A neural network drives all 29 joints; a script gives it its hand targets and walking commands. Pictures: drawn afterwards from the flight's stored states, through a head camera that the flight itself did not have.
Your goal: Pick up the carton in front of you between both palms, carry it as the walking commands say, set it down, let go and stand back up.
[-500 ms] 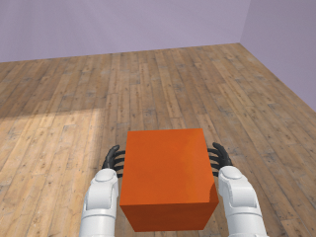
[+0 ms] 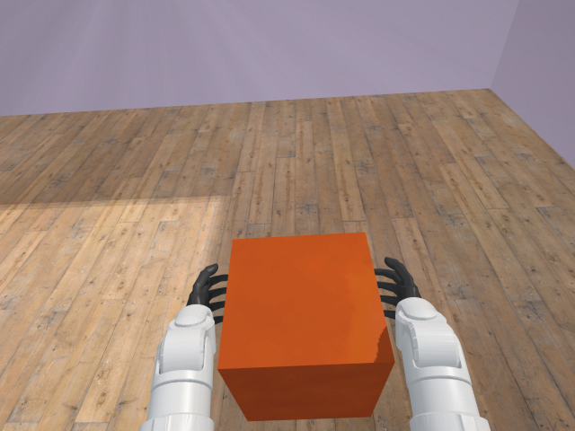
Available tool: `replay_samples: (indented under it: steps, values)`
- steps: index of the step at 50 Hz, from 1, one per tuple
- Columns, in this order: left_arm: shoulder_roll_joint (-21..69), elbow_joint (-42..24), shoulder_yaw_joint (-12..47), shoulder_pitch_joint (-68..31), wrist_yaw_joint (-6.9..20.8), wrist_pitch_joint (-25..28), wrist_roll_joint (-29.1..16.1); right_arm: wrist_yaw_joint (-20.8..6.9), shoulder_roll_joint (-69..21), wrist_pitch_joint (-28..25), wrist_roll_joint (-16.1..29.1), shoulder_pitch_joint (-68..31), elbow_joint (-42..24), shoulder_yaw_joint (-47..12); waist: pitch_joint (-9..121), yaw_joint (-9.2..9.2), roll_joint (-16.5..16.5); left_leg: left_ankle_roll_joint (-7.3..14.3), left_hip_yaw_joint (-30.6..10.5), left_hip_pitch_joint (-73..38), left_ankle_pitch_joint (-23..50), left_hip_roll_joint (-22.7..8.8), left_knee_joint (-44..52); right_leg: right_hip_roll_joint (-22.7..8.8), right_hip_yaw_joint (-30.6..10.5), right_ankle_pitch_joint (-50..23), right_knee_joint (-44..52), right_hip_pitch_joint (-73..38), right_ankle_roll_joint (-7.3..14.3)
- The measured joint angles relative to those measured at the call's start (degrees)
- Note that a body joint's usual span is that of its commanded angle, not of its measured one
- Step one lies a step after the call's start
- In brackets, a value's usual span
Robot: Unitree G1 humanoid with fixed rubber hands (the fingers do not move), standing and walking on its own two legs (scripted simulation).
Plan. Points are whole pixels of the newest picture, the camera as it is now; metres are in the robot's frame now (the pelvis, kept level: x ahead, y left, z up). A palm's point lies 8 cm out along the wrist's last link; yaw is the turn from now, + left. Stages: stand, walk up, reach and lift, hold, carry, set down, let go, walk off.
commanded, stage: hold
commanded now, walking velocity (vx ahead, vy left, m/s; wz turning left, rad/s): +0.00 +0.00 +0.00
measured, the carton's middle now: (303, 331) +0.30 +0.00 -0.04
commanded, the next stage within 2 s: set down in 0.24 s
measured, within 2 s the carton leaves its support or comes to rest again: neither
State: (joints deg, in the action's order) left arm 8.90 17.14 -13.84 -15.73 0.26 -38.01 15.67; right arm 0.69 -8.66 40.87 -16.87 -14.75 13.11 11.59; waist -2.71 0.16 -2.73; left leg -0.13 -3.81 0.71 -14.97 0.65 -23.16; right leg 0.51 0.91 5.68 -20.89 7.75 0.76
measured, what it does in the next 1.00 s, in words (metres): lowers itself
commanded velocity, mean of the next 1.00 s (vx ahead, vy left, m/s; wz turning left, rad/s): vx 0.00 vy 0.00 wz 0.00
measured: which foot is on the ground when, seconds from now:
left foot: down 0.00-1.00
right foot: down 0.00-1.00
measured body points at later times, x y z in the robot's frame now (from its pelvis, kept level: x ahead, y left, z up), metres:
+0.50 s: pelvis +0.00 -0.01 -0.01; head -0.02 -0.04 +0.44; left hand +0.33 +0.14 +0.03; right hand +0.34 -0.16 +0.02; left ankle -0.01 +0.13 -0.74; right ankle +0.07 -0.11 -0.74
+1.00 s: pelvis -0.03 +0.01 -0.10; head +0.21 -0.02 +0.29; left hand +0.39 +0.15 -0.18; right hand +0.40 -0.16 -0.19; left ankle -0.01 +0.13 -0.74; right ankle +0.07 -0.11 -0.74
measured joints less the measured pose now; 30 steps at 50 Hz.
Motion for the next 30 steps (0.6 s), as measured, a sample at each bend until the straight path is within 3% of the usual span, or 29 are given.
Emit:
replay_samples:
  steps: [17,23,30]
  values:
    - [0.5,2.4,-2.9,-2.0,1.1,0.2,1.7,-0.7,-0.6,0.0,-0.7,-2.5,2.7,2.1,1.1,0.24,-0.5,-0.4,-3.3,-0.2,-0.2,-0.5,0.2,1.7,0.3,0.7,0.1,-0.6,1.3]
    - [2.4,7.8,-8.9,-7.5,1.3,2.7,5.5,-0.9,-2.4,-3.2,-4.1,-8.4,9.1,8.7,0.3,0.17,-0.7,-0.3,-3.6,2.4,-1.9,-0.1,-3.2,1.9,-0.3,2.1,-2.8,1.7,1.2]
    - [4.0,13.9,-16.4,-15.1,1.5,9.7,10.9,-3.2,-1.7,-10.6,-8.5,-16.8,17.1,15.9,-2.1,0.43,-0.9,-0.6,-3.0,12.0,-4.4,1.1,-10.6,1.7,-1.6,4.3,-9.9,11.4,0.6]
